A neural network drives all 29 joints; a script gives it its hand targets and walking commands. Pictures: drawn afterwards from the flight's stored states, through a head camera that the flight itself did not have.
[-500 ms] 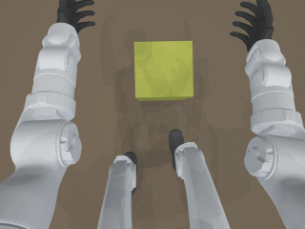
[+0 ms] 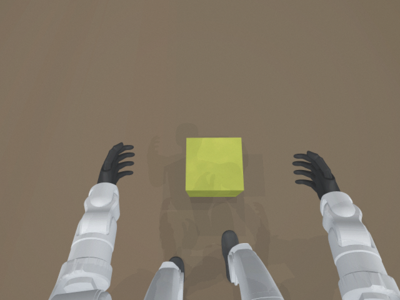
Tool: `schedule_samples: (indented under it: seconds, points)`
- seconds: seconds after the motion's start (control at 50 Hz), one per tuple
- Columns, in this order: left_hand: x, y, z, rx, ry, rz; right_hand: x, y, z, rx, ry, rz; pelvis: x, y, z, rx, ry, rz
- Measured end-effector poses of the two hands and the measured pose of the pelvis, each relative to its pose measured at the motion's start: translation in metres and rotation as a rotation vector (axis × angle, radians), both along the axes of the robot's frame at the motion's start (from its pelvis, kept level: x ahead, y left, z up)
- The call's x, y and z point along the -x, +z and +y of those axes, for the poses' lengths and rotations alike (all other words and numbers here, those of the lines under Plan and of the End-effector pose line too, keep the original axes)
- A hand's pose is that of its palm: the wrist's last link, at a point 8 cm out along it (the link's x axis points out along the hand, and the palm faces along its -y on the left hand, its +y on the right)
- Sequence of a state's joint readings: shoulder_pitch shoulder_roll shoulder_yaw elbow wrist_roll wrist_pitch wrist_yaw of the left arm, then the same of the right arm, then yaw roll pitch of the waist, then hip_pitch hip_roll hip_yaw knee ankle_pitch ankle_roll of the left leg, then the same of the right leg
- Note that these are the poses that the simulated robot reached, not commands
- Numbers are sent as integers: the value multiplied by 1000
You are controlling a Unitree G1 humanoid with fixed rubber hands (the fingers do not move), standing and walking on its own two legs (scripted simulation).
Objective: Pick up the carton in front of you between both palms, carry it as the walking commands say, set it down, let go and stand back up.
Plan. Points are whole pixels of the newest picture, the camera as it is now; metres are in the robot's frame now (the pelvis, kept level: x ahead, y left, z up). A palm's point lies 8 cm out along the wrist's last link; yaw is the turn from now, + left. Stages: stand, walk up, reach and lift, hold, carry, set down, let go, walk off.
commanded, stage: let go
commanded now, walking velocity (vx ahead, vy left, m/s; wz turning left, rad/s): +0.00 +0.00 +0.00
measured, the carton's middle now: (213, 169) +0.46 -0.06 -0.60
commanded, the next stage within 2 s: stand in 0.88 s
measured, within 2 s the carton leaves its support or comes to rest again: neither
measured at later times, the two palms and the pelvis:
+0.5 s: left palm (48, 260) +0.22 +0.25 -0.02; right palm (339, 253) +0.20 -0.21 -0.02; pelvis +0.05 +0.03 +0.05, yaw -1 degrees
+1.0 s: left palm (37, 273) +0.20 +0.28 -0.04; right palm (355, 253) +0.19 -0.25 -0.04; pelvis +0.05 +0.02 +0.04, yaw -2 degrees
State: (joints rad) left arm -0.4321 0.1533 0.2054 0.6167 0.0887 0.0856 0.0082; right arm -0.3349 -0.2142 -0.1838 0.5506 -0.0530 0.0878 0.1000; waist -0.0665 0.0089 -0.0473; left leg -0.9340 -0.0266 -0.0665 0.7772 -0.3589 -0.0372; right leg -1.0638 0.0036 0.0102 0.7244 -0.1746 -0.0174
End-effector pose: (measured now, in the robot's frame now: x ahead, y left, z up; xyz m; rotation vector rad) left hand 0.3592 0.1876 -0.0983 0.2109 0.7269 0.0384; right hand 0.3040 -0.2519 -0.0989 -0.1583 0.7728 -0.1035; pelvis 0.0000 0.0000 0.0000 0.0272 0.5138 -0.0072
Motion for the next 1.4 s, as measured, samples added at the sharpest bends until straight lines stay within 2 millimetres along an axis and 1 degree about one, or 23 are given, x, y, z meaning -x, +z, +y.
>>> schedule_samples:
  seconds: [0.1,0.24,0.3,0.36,0.44,0.54,0.62,0.74,0.9,0.94,1.0,1.08,1.14,1.22,1.4]
  points:
    - [31,20,10,0,-11,16,36,21,5,-7,-8,7,-11,14,2,9,-11,-101]
    - [78,44,28,5,-13,31,85,51,17,-3,-21,17,-26,33,8,26,-16,-260]
    - [95,54,37,6,-11,32,101,63,23,-1,-23,24,-32,39,11,34,-17,-328]
    - [110,63,46,5,-6,33,110,71,28,-1,-19,27,-38,44,16,42,-17,-389]
    - [127,73,58,3,7,39,113,76,35,-2,-4,26,-44,47,22,50,-16,-460]
    - [141,80,70,3,24,49,104,78,43,-4,16,21,-49,48,28,55,-10,-524]
    - [144,82,74,9,30,58,97,78,46,-3,24,22,-51,48,30,57,-6,-554]
    - [141,81,70,18,26,62,94,78,46,0,21,31,-53,47,30,58,-5,-569]
    - [142,74,65,-10,28,63,104,75,30,64,-26,69,-52,44,25,57,-18,-546]
    - [147,68,73,-59,29,93,107,70,21,95,-27,72,-51,43,24,52,-17,-531]
    - [156,63,90,-123,49,137,113,63,7,128,-32,81,-52,41,23,46,-16,-516]
    - [166,63,110,-178,80,174,118,55,-9,149,-32,109,-56,39,20,42,-12,-507]
    - [170,64,118,-203,97,193,120,51,-16,158,-27,131,-59,39,18,39,-8,-506]
    - [172,64,120,-215,111,209,121,46,-20,164,-20,157,-62,40,15,36,-2,-508]
    - [174,58,111,-199,124,229,124,41,-24,172,-6,194,-64,41,10,33,8,-517]
